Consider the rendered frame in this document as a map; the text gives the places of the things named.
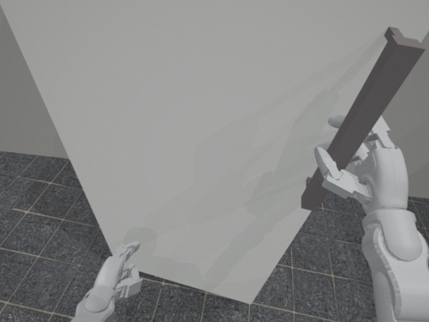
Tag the robot left hand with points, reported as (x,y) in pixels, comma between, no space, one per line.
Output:
(113,273)

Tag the robot right hand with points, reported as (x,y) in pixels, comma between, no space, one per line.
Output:
(384,170)

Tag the handle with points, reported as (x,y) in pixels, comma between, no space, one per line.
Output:
(391,69)

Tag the fridge door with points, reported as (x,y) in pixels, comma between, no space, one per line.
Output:
(191,124)

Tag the robot left forearm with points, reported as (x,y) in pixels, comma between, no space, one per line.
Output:
(98,305)

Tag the robot right forearm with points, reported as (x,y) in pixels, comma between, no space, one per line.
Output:
(398,257)

